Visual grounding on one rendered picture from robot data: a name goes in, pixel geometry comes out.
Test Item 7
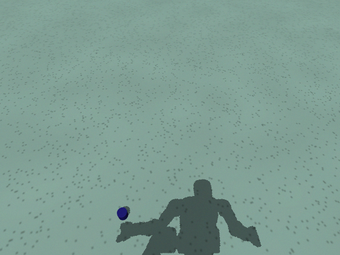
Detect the tin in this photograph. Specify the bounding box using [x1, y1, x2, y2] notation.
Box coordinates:
[117, 207, 128, 220]

